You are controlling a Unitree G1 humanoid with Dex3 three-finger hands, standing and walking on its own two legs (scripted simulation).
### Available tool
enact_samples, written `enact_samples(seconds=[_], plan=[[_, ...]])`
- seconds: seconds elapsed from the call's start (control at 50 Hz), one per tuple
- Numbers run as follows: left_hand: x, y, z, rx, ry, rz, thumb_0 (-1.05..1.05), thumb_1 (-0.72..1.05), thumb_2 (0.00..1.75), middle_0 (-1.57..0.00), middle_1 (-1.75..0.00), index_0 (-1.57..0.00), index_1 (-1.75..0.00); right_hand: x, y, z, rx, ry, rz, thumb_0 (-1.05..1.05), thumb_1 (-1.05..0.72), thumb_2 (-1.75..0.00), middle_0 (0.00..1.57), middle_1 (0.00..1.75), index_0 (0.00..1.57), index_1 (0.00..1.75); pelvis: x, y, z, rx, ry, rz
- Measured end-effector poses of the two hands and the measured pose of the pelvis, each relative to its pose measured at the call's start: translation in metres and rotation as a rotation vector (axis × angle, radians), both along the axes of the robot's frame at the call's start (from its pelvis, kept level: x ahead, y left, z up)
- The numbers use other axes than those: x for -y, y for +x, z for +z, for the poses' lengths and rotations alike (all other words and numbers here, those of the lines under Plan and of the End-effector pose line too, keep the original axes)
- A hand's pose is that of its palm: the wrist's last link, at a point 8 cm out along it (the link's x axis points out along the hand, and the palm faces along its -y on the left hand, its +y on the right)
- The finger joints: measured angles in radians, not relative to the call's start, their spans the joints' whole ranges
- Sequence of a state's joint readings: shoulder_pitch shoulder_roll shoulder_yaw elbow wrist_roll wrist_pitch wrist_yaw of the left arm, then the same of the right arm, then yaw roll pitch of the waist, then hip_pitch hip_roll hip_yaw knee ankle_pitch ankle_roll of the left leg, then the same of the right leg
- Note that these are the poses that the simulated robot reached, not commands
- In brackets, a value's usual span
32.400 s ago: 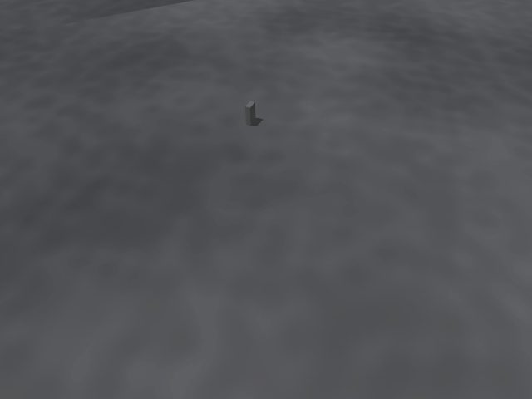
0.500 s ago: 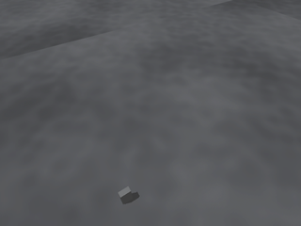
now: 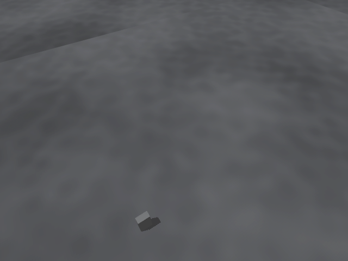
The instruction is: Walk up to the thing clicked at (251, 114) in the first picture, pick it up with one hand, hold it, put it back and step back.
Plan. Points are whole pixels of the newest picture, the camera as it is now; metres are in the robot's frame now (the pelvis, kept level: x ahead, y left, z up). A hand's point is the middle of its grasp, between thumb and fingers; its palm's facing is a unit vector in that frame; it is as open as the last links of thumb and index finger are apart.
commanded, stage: step back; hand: left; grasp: from the side
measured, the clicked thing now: (144, 221) +0.43 +0.19 -0.72
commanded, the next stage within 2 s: none
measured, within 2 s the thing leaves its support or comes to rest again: neither
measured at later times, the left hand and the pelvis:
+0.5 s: hand out of the picture +0.06 +0.31 -0.18, palm faces -0.08 -0.94 -0.34, open 7.4 cm; pelvis -0.08 +0.06 -0.01, yaw -2 degrees
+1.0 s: hand out of the picture -0.03 +0.32 -0.16, palm faces -0.05 -0.92 -0.38, open 7.4 cm; pelvis -0.19 +0.07 -0.02, yaw -2 degrees
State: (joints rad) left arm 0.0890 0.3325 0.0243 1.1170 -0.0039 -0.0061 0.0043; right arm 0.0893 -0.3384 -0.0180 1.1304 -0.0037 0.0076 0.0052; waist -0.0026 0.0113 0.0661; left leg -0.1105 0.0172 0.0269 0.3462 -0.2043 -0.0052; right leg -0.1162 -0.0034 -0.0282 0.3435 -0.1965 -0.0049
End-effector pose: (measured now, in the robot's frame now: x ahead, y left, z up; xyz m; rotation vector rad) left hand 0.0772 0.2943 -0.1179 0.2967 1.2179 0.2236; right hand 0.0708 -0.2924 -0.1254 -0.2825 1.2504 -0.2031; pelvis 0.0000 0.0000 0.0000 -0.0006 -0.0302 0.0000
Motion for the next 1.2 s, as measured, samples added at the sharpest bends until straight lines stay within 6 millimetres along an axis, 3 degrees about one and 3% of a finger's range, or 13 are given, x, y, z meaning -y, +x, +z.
enact_samples(seconds=[0.18, 0.3, 0.4, 0.56, 0.74, 0.9, 1.02, 1.08, 1.2], plan=[[-0.031, -0.004, -0.008, 0.011, 0.038, -0.040, 0.01, 0.90, 0.90, -0.21, -0.30, -0.21, -0.30, 0.007, -0.015, 0.003, 0.000, -0.063, -0.001, 0.00, -0.90, -0.90, 0.20, 0.30, 0.20, 0.30, -0.017, -0.032, -0.011, -0.008, -0.002, -0.011], [-0.059, 0.008, -0.026, 0.066, 0.027, -0.063, 0.01, 0.90, 0.90, -0.21, -0.30, -0.20, -0.30, -0.009, -0.053, 0.005, -0.030, -0.122, -0.005, 0.00, -0.90, -0.90, 0.20, 0.30, 0.20, 0.30, -0.043, -0.050, -0.025, -0.015, -0.012, 0.004], [-0.060, 0.002, -0.026, 0.069, 0.012, -0.078, 0.01, 0.91, 0.90, -0.20, -0.30, -0.20, -0.30, -0.030, -0.084, 0.013, -0.070, -0.119, -0.012, 0.00, -0.90, -0.90, 0.20, 0.30, 0.20, 0.30, -0.051, -0.064, -0.016, -0.017, -0.030, -0.002], [-0.057, -0.036, -0.025, 0.014, 0.008, -0.122, 0.01, 0.91, 0.90, -0.20, -0.30, -0.20, -0.30, -0.042, -0.100, 0.006, 0.001, -0.098, -0.032, 0.00, -0.90, -0.90, 0.21, 0.30, 0.21, 0.30, -0.057, -0.089, -0.016, -0.019, -0.022, -0.048], [-0.044, -0.081, -0.014, 0.033, 0.046, -0.139, 0.01, 0.91, 0.90, -0.20, -0.30, -0.20, -0.30, -0.030, -0.123, -0.019, 0.068, -0.040, -0.063, 0.00, -0.90, -0.90, 0.21, 0.30, 0.21, 0.30, -0.046, -0.124, -0.027, 0.022, -0.031, -0.070], [-0.052, -0.107, 0.006, 0.105, 0.053, -0.123, 0.01, 0.90, 0.90, -0.21, -0.30, -0.21, -0.30, -0.030, -0.155, -0.002, 0.062, -0.061, -0.029, 0.00, -0.90, -0.90, 0.20, 0.30, 0.20, 0.30, -0.055, -0.159, -0.015, -0.005, 0.021, -0.072], [-0.075, -0.122, -0.011, 0.174, 0.028, -0.124, 0.01, 0.90, 0.90, -0.21, -0.30, -0.21, -0.30, -0.042, -0.192, -0.001, 0.033, -0.129, 0.012, 0.00, -0.90, -0.90, 0.20, 0.30, 0.20, 0.30, -0.075, -0.194, -0.028, 0.000, -0.014, -0.017], [-0.085, -0.141, -0.022, 0.157, 0.006, -0.105, 0.01, 0.90, 0.90, -0.21, -0.30, -0.20, -0.30, -0.058, -0.214, 0.008, 0.024, -0.131, 0.018, 0.00, -0.90, -0.90, 0.20, 0.30, 0.20, 0.30, -0.081, -0.212, -0.027, 0.028, 0.016, -0.045], [-0.093, -0.191, -0.022, 0.082, -0.028, -0.076, 0.01, 0.91, 0.90, -0.20, -0.30, -0.20, -0.30, -0.071, -0.247, 0.033, 0.031, -0.143, 0.014, 0.01, -0.90, -0.90, 0.21, 0.30, 0.21, 0.30, -0.088, -0.237, -0.010, 0.003, -0.046, -0.050]])
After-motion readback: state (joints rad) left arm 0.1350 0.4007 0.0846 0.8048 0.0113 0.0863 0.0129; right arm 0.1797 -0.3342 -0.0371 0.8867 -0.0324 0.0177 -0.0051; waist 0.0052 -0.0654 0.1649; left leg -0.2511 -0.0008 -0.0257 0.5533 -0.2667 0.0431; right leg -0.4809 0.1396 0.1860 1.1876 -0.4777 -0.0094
